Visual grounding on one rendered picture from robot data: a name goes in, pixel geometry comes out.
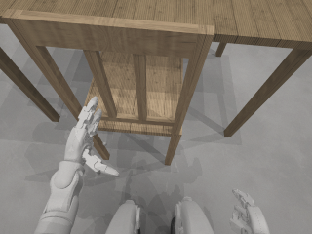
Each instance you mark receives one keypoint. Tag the right robot hand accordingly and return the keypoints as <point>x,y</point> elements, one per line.
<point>252,219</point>

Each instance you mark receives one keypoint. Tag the table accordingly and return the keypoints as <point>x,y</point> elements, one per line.
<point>268,23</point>

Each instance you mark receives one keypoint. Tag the chair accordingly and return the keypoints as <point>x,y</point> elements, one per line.
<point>137,76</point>

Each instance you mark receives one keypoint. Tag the robot right shin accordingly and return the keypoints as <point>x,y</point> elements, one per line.
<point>177,229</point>

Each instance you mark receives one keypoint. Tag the right robot thigh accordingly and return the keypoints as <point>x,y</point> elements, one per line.
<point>191,217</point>

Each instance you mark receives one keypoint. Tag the left robot hand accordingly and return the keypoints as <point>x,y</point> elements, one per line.
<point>81,136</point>

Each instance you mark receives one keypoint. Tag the left robot forearm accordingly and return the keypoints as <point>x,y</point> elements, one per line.
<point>61,209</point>

